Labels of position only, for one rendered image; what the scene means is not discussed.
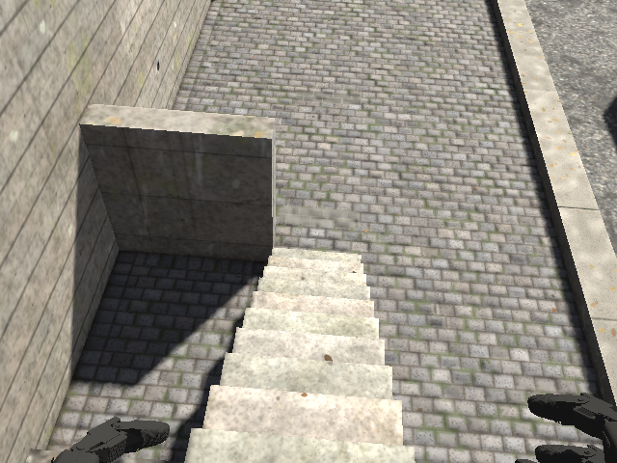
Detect stairs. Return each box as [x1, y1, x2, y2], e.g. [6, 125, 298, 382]
[184, 247, 416, 463]

